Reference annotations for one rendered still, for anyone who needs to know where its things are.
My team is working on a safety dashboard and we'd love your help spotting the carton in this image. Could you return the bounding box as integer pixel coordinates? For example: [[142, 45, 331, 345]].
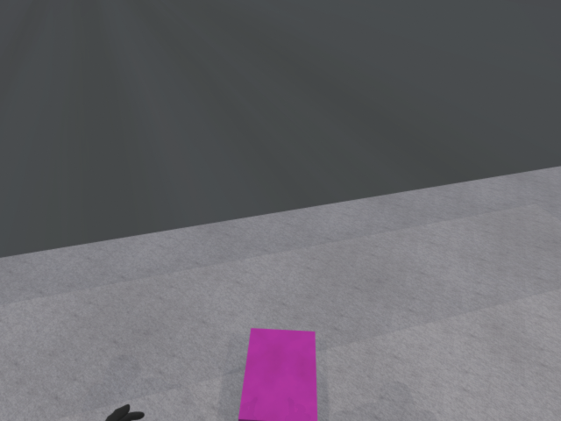
[[238, 328, 317, 421]]

